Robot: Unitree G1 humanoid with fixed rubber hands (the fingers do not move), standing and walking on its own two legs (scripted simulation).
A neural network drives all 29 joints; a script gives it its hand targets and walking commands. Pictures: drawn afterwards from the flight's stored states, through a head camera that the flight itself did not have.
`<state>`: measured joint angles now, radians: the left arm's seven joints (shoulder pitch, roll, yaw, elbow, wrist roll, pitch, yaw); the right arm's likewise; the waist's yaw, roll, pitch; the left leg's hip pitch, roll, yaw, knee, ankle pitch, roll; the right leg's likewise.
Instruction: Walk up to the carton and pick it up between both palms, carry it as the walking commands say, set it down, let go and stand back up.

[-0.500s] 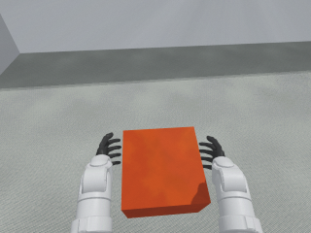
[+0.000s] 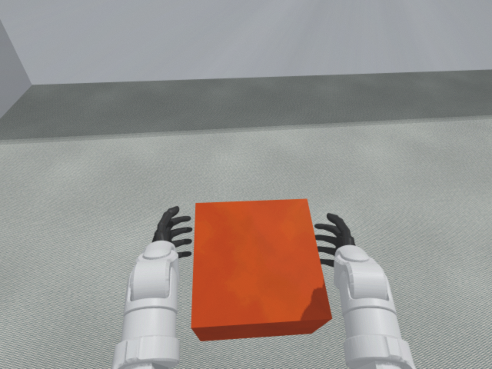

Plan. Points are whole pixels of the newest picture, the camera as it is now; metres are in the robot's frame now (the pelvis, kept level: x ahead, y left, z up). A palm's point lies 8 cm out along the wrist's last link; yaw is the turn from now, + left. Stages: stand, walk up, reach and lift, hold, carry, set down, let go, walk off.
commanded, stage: hold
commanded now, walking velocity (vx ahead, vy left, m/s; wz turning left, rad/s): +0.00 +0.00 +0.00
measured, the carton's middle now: (254, 269) +0.31 +0.00 -0.04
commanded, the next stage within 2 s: carry in 0.84 s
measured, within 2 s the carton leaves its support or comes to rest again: neither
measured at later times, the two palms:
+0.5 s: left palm (164, 251) +0.29 +0.15 +0.06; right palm (345, 257) +0.29 -0.15 +0.05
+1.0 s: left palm (168, 249) +0.29 +0.15 +0.06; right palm (346, 255) +0.29 -0.15 +0.05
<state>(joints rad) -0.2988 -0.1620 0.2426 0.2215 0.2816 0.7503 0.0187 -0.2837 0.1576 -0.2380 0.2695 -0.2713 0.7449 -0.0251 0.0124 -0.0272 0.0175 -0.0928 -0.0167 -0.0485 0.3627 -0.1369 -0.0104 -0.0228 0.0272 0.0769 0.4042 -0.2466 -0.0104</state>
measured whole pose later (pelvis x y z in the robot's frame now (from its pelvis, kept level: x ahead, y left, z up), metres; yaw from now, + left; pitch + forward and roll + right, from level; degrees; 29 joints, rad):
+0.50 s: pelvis +0.00 +0.00 +0.00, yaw +0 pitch -8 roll +1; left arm -0.26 -0.15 0.21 0.18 0.27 0.76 0.02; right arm -0.24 0.15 -0.20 0.22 -0.26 0.76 -0.02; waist 0.02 -0.02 0.02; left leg -0.08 -0.02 -0.05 0.34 -0.13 -0.01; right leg -0.01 0.03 0.08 0.39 -0.24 -0.01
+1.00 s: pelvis -0.01 -0.01 -0.02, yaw +1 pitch -1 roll +0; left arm -0.29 -0.16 0.20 0.07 0.21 0.79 0.07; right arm -0.26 0.15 -0.17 0.06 -0.23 0.84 -0.07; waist 0.01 0.00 -0.04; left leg -0.34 -0.01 -0.07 0.56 -0.20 -0.02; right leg -0.26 0.04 0.05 0.60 -0.32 -0.02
